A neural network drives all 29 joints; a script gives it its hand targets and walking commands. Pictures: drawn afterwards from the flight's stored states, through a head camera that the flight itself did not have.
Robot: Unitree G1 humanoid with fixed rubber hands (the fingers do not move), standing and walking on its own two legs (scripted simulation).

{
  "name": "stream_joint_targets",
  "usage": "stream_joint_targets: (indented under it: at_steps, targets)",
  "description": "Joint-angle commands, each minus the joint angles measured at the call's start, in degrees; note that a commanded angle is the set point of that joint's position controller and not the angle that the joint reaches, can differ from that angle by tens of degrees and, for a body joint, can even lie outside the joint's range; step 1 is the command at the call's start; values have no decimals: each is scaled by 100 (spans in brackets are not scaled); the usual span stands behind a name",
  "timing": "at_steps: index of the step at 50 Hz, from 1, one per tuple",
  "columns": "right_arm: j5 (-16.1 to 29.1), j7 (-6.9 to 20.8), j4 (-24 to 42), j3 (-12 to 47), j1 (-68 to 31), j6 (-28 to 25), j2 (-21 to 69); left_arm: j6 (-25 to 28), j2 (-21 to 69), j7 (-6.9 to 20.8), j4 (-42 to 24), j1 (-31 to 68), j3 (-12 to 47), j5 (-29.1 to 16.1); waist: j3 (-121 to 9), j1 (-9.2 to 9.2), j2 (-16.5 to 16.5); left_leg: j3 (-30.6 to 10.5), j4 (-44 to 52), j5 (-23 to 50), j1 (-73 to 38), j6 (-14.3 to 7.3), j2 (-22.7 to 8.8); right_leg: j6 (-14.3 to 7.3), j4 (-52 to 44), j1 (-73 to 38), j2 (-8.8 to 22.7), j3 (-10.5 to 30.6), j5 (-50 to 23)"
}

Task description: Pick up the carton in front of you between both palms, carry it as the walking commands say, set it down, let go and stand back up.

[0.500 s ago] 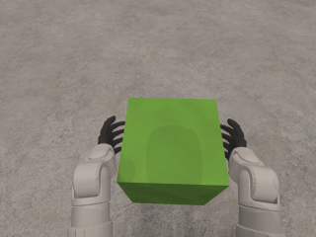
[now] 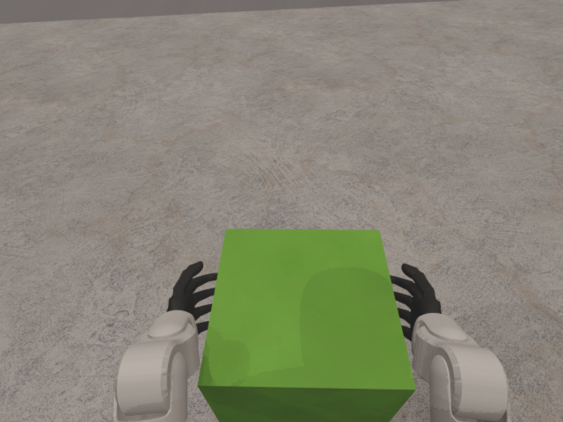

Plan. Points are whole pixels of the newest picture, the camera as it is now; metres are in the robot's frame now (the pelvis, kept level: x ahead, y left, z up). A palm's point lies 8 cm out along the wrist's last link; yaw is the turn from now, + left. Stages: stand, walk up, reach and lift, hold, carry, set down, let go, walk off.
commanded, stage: carry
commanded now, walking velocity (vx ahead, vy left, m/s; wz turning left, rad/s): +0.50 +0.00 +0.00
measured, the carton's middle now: (301, 339) +0.25 +0.01 +0.00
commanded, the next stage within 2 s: none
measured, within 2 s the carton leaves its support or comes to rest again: neither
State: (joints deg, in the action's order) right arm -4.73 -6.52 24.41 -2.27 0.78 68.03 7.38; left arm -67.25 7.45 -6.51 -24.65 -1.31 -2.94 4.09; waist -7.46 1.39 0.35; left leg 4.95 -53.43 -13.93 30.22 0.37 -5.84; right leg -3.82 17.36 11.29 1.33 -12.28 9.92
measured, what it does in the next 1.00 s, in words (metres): walks ahead: left foot, then right foot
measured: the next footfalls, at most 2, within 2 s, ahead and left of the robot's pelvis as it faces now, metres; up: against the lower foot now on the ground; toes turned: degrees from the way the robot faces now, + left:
left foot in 0.28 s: +0.37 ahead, +0.13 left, +0.00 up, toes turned +9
right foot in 0.78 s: +0.70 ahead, -0.10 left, +0.00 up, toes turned -12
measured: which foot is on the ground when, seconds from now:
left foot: up 0.00-0.26, down 0.28-0.82, up 0.84-1.00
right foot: down 0.00-0.30, up 0.32-0.76, down 0.78-1.00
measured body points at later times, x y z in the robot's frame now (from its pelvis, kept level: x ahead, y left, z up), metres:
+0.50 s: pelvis +0.32 +0.06 +0.00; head +0.32 +0.07 +0.45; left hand +0.58 +0.19 +0.07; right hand +0.55 -0.12 +0.07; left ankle +0.33 +0.13 -0.75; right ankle +0.29 -0.09 -0.67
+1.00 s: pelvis +0.64 -0.02 +0.00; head +0.66 -0.04 +0.45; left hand +0.89 +0.14 +0.07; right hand +0.90 -0.17 +0.06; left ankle +0.60 +0.13 -0.67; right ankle +0.66 -0.09 -0.75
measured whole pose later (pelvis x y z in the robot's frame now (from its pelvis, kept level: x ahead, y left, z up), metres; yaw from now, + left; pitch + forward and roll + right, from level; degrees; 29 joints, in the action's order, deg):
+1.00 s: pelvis +0.64 -0.02 +0.00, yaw +0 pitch +4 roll +2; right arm -4.9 -6.7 26.9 -2.3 -1.3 69.0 7.3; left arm -67.6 7.4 -6.2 -26.9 0.4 -3.4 3.9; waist -3.0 1.3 0.7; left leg 4.3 -59.8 -14.9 29.2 0.0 -5.6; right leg -3.8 18.9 14.3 2.6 -12.5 8.7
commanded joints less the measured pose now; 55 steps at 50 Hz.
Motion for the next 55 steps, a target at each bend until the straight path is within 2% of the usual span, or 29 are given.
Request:
stream_joint_targets:
  at_steps: [1, 6, 10, 12, 13, 14, 15, 16, 17, 18, 19, 20, 21, 22, 25, 29, 35, 37, 38, 39, 40, 41, 42, 43, 44, 45, 47, 50, 55]
  targets:
    - [1713, 970, 450, 3888, -2230, -132, 5054, 27, 4913, 1198, -516, 2317, 3907, -1942, -516, -104, -709, 118, 1022, 539, 445, 105, -91, -355, -1211, -892, 1407, 1146, 74]
    - [1805, 884, 763, 3912, -2292, -3, 4693, -77, 4507, 1079, -693, 2222, 3757, -1843, -129, -66, -773, 399, 1992, 1112, 511, 65, 25, -305, -1038, -1226, 1309, 748, -867]
    - [1858, 848, 821, 3791, -2407, 157, 4335, -222, 4197, 954, -703, 2296, 3650, -1760, 164, -46, -891, 602, 2406, 1148, 278, -93, 118, -222, -776, -1444, 1337, 601, -1454]
    - [1877, 844, 768, 3688, -2372, 217, 4243, -287, 4142, 912, -722, 2367, 3665, -1777, -61, -94, -877, 885, 2586, 859, -592, -214, 346, -97, -30, -1408, 1311, 351, -2546]
    - [1864, 843, 688, 3632, -2301, 232, 4232, -319, 4131, 898, -756, 2439, 3696, -1796, -375, -185, -688, 1137, 2803, 647, -1526, -244, 629, 54, 875, -1172, 1111, 26, -3001]
    - [1840, 849, 647, 3586, -2241, 243, 4254, -351, 4091, 887, -804, 2502, 3712, -1812, -858, -275, -363, 831, 2791, 396, -2751, -257, 465, 219, 2026, -536, 886, -113, -2527]
    - [1778, 858, 591, 3490, -2251, 237, 4219, -398, 4103, 892, -900, 2573, 3739, -1862, -1355, -330, 872, -1638, 3337, -512, -3885, -823, -990, 527, 3774, 926, 390, -86, -1285]
    - [1811, 871, 511, 3501, -2220, 217, 4367, -409, 4225, 915, -918, 2602, 3816, -1911, -1588, -276, 1939, -3545, 4172, -71, -4606, -1339, -1823, 615, 5004, 2232, -266, 405, 1484]
    - [1918, 906, 588, 3540, -2296, 203, 4558, -365, 4434, 947, -823, 2632, 3853, -1926, -1462, -266, 1400, -3117, 4074, 720, -4445, -1374, -1865, 460, 5737, 2601, 49, 1064, 1679]
    - [1931, 955, 588, 3616, -2288, 153, 4829, -318, 4687, 997, -728, 2583, 3875, -1894, -1456, -284, 980, -2547, 3928, 1324, -4118, -1276, -1705, 331, 5900, 2651, 320, 1197, 1483]
    - [1960, 1007, 631, 3682, -2410, 94, 5043, -249, 4908, 1034, -685, 2610, 3930, -1891, -1335, -243, 423, -2033, 3915, 1421, -3677, -1061, -1589, 277, 5557, 2594, 561, 1279, 1121]
    - [2005, 1049, 689, 3761, -2556, 38, 5205, -181, 5111, 1059, -621, 2606, 3950, -1873, -1239, -200, 237, -1620, 4057, 1260, -3276, -835, -1425, 286, 5026, 2379, 707, 1316, 817]
    - [2050, 1080, 721, 3825, -2623, -9, 5282, -117, 5233, 1068, -583, 2578, 3962, -1851, -1207, -178, 354, -1264, 4190, 999, -3032, -698, -1292, 315, 4735, 2183, 672, 1172, 599]
    - [2092, 1108, 729, 3862, -2590, -43, 5298, -64, 5300, 1062, -545, 2487, 3979, -1812, -1163, -184, 493, -1038, 4315, 812, -2933, -677, -1201, 345, 4449, 2137, 624, 1057, 477]
    - [2137, 1172, 777, 3904, -2451, -94, 5147, 31, 5258, 1002, -564, 2297, 3962, -1679, -905, -202, 685, -615, 4630, 535, -2933, -750, -1085, 488, 3515, 2348, 584, 776, 137]
    - [2104, 1137, 937, 3860, -2360, -57, 4801, -25, 4988, 926, -835, 2341, 3987, -1712, -490, -217, 700, -213, 4691, 1108, -3180, -760, -912, 562, 2320, 2611, 523, 500, -463]
    - [1880, 959, 850, 3637, -2190, 173, 4261, -285, 4364, 874, -932, 2397, 3881, -1816, 109, -241, 857, 201, 4471, 2009, -3440, -614, -852, 343, 1218, 2284, 348, 166, -831]
    - [1864, 920, 875, 3617, -2265, 236, 4213, -349, 4290, 881, -905, 2435, 3815, -1860, 9, -220, 890, 399, 3960, 2798, -3469, -504, -831, 236, 1040, 1604, 193, -48, -699]
    - [1874, 905, 905, 3620, -2334, 264, 4202, -369, 4288, 884, -835, 2368, 3768, -1870, -209, -142, 830, 647, 3313, 3290, -3337, -395, -721, 228, 852, 872, -32, -288, -565]
    - [1876, 894, 922, 3634, -2340, 288, 4185, -383, 4283, 889, -751, 2311, 3711, -1860, -543, -70, 561, 867, 2298, 3410, -2936, -243, -489, 240, 741, -184, -209, -386, -288]
    - [1899, 888, 951, 3644, -2429, 308, 4135, -397, 4297, 902, -726, 2242, 3654, -1831, -977, 69, 52, 826, 991, 2338, -2041, -103, -326, 178, 588, -1330, 522, 570, 310]
    - [1960, 896, 1084, 3751, -2520, 350, 4246, -365, 4263, 921, -618, 2308, 3594, -1785, -1543, 38, -1608, 621, -822, 679, -355, 212, 416, -594, -133, -2551, 2109, 3514, 1038]
    - [1995, 932, 1045, 3802, -2611, 344, 4361, -343, 4502, 963, -538, 2241, 3625, -1860, -1346, -7, -1827, -46, -1791, -1235, 492, 122, 662, -876, -637, -2586, 2343, 4237, -37]
    - [2030, 972, 942, 3881, -2590, 291, 4655, -295, 4744, 1017, -640, 2314, 3684, -1942, -1381, -14, -1372, -445, -2230, -1168, 654, -76, 274, -778, -377, -2382, 2258, 3471, -786]
    - [2051, 1010, 888, 3918, -2610, 217, 4939, -229, 5026, 1067, -644, 2348, 3745, -1951, -1397, -31, -813, -502, -2156, -873, 631, -173, 26, -633, -232, -2096, 2076, 2876, -1231]
    - [2053, 1040, 837, 3977, -2635, 136, 5162, -155, 5218, 1107, -687, 2467, 3817, -1954, -1272, -69, -414, -539, -1716, -514, 542, -178, -173, -441, -300, -1723, 1918, 2421, -1345]
    - [1982, 1058, 761, 4046, -2560, -3, 5406, -40, 5395, 1171, -694, 2535, 3905, -2001, -1250, -78, -573, -348, -1054, -107, 223, -106, -165, -212, -543, -1358, 1705, 1775, -1136]
    - [1826, 1007, 721, 4063, -2297, -148, 5437, 47, 5304, 1255, -759, 2357, 3954, -2023, -1033, -84, -782, -73, -146, 215, 374, 28, -91, -262, -853, -1313, 1521, 1304, -768]
    - [1837, 913, 1040, 4066, -2287, -97, 5044, 14, 4831, 1206, -1009, 2247, 3918, -2003, -459, -81, -795, 251, 1407, 909, 666, 139, -51, -337, -999, -1490, 1333, 801, -1078]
